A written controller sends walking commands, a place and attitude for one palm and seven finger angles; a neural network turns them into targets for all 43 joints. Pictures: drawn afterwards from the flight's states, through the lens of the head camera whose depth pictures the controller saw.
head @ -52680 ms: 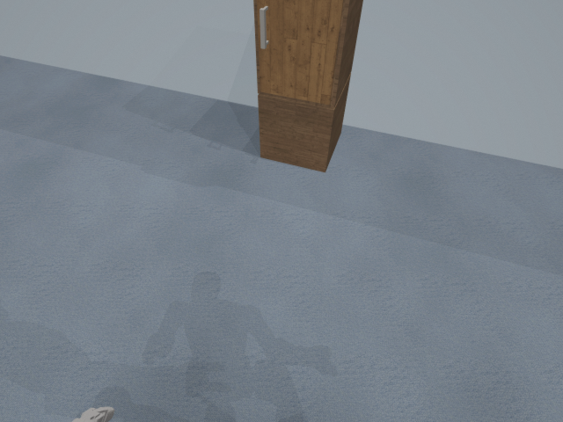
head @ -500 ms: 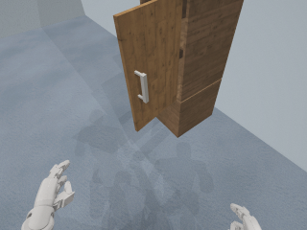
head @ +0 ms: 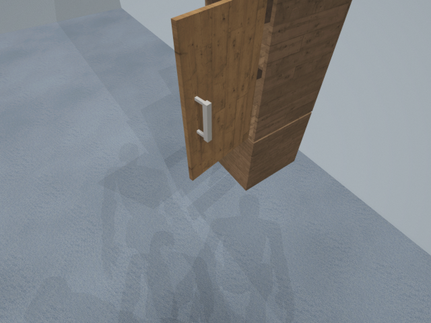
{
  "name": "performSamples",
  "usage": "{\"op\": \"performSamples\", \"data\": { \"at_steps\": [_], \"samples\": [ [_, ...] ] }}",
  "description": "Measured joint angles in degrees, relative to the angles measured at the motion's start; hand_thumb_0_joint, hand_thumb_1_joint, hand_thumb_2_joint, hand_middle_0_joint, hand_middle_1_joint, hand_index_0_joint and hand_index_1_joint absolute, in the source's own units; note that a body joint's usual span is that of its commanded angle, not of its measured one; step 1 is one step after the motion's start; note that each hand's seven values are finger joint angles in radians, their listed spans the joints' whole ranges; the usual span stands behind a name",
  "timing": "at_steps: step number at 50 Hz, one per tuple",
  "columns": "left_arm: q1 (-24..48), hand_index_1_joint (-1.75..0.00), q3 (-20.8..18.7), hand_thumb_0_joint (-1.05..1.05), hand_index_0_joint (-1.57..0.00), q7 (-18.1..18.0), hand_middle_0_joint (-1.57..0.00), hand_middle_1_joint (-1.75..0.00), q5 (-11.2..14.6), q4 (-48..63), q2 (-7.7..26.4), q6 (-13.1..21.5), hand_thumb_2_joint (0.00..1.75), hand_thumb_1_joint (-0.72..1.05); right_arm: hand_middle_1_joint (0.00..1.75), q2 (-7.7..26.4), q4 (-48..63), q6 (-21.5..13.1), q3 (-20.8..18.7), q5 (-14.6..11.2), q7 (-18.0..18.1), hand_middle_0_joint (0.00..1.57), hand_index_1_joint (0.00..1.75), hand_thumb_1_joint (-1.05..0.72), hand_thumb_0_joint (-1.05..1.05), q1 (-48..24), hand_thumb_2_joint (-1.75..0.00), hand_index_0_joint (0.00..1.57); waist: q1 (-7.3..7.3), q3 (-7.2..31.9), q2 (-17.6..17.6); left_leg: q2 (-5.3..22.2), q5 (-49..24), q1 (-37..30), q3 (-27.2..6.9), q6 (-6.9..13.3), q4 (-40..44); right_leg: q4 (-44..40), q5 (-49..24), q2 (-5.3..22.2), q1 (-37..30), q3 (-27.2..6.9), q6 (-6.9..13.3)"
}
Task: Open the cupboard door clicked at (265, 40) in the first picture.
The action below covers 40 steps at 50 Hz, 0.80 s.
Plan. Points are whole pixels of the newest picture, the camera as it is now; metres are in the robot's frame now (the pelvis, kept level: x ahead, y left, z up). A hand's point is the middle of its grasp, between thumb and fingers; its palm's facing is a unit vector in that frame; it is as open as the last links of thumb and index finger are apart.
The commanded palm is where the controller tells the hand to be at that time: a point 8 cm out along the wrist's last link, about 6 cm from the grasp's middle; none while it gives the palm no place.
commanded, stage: let the arm hang, fingers relaxed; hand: left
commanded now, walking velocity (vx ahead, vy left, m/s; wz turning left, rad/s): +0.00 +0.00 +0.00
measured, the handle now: (203, 119) +0.68 +0.07 -0.05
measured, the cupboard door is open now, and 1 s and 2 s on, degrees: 100 100 100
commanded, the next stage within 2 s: look to check the result in 0.46 s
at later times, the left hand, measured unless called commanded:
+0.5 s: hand out of the picture +0.00 +0.15 -0.18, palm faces +0.02 -0.99 -0.16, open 7.4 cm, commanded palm none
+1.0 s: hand out of the picture +0.02 +0.17 -0.17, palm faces +0.01 -0.98 -0.20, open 7.4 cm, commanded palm none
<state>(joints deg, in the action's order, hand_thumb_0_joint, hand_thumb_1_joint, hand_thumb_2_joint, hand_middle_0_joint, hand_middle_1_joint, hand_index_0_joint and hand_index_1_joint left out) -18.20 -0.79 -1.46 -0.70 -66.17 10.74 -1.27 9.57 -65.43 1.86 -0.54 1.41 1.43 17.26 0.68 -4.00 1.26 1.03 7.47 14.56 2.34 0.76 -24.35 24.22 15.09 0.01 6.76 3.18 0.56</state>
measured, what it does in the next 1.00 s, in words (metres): stands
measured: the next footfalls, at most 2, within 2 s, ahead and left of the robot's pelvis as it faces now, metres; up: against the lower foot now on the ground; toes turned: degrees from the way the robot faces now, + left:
none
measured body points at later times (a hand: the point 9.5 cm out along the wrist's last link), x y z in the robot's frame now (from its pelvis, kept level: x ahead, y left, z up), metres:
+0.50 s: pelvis +0.01 +0.00 +0.00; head +0.02 +0.00 +0.45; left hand +0.00 +0.21 -0.16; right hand -0.01 -0.21 -0.17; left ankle +0.06 +0.11 -0.74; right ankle -0.02 -0.11 -0.74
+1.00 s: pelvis +0.03 -0.01 +0.00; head +0.04 -0.01 +0.45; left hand +0.02 +0.22 -0.16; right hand +0.03 -0.23 -0.16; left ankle +0.06 +0.11 -0.74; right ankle -0.02 -0.11 -0.74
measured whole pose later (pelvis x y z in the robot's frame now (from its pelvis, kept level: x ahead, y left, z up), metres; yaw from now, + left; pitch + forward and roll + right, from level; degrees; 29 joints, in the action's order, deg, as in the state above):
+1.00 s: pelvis +0.03 -0.01 +0.00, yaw -1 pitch -2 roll +0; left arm -15.4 -0.8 -1.8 -0.7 -65.8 8.8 0.2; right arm 8.6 -65.8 0.6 -0.6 1.2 1.7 13.4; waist 0.6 -4.0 0.4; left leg 0.9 9.2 12.4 2.9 0.3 -23.4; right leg 23.1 16.6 0.2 4.7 2.6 0.7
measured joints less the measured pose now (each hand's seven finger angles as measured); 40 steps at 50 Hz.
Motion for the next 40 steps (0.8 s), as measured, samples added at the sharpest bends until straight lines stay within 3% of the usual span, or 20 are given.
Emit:
{"op": "performSamples", "data": {
  "at_steps": [11,19,40],
  "samples": [
    [0.44,-0.30,0.29,0.00,-0.20,-0.29,-0.20,-0.30,-0.18,-0.11,-3.08,0.70,0.90,0.91,0.30,-2.62,-0.16,-0.58,0.08,0.02,-0.02,0.20,0.29,-0.91,0.01,-0.89,-0.90,0.20,-0.11,1.37,0.11,-0.52,-0.03,-0.06,0.52,0.23,0.36,1.12,0.64,0.61,0.73,-0.46,-0.26],
    [1.24,-0.30,0.41,0.00,-0.20,-0.44,-0.20,-0.30,-0.16,0.38,-4.51,1.24,0.90,0.90,0.30,-2.76,-0.41,-0.95,-0.10,-0.01,0.19,0.20,0.29,-0.92,0.01,-1.05,-0.90,0.20,0.01,1.63,-0.53,-0.47,0.52,-0.56,0.64,0.12,0.12,1.15,1.05,0.57,0.18,-0.59,-0.21],
    [1.86,-0.30,-0.11,0.00,-0.20,-0.50,-0.20,-0.30,-0.04,0.30,-2.50,1.30,0.90,0.90,0.30,-1.94,-0.48,-1.14,-0.15,-0.13,0.33,0.20,0.29,-0.91,0.00,-2.03,-0.90,0.20,0.05,0.09,-0.76,-0.17,1.41,-1.34,0.59,-0.27,0.41,-0.22,1.37,0.23,-1.06,-0.61,0.08]
  ]
}}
